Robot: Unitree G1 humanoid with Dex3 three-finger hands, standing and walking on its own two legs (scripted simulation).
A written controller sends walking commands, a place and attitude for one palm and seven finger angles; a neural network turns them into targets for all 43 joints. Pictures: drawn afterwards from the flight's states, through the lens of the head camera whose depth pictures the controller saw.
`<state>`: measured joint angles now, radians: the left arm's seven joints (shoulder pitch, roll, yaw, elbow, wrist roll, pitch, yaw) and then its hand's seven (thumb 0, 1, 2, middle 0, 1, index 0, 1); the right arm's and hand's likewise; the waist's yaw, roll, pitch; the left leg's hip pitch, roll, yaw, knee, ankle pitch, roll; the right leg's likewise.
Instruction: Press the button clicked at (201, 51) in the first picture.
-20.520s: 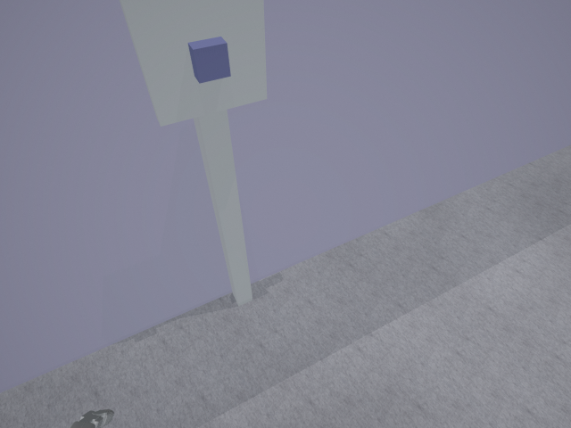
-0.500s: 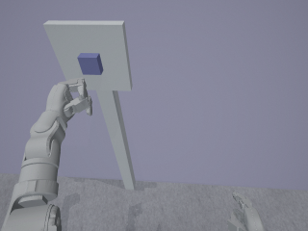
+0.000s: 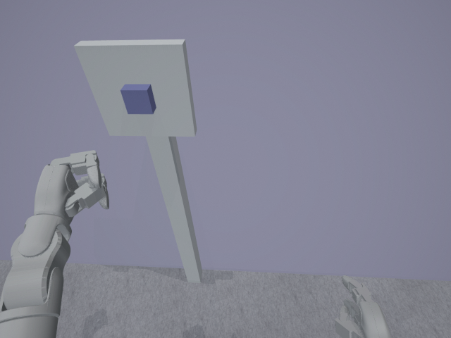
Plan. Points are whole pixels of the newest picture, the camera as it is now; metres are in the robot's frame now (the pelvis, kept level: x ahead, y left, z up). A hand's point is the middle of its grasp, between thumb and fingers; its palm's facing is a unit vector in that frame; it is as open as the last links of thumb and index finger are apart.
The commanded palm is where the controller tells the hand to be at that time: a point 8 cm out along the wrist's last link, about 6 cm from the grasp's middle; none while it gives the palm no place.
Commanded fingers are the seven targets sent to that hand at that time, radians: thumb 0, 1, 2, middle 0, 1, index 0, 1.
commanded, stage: draw the hand back to the body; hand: left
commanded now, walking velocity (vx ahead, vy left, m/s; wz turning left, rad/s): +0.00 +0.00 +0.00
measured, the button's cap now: (139, 98) +0.52 +0.23 +0.20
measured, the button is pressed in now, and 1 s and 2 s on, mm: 0 0 0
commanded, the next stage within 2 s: step back with the hand held close in 0.90 s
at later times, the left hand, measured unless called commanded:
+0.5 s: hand (71, 224) +0.22 +0.25 +0.16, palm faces +0.38 -0.87 -0.33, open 3.1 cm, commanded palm +0.17 +0.29 +0.17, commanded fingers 0.00 0.90 0.90 -1.30 -1.50 -1.30 -1.50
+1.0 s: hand (55, 241) +0.20 +0.25 +0.16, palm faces +0.43 -0.84 -0.34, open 3.1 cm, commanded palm +0.15 +0.29 +0.18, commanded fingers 0.00 0.90 0.90 -1.30 -1.50 -1.30 -1.50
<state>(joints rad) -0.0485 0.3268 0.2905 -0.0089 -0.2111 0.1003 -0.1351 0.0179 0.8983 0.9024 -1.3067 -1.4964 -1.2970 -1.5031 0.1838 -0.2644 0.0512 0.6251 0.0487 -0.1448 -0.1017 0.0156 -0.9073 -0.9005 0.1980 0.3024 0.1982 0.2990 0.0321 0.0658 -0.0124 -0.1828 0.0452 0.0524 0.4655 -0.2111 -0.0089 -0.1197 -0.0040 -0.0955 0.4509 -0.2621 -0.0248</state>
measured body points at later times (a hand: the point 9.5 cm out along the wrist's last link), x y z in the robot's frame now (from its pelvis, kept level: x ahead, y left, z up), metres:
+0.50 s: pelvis +0.02 +0.01 +0.01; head -0.01 -0.01 +0.45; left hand +0.20 +0.29 +0.18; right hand +0.20 -0.21 -0.08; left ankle +0.03 +0.13 -0.74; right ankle +0.00 -0.10 -0.74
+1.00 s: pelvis +0.02 +0.01 +0.00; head -0.02 -0.01 +0.45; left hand +0.17 +0.30 +0.18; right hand +0.21 -0.20 -0.07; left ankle +0.03 +0.13 -0.74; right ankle +0.00 -0.10 -0.74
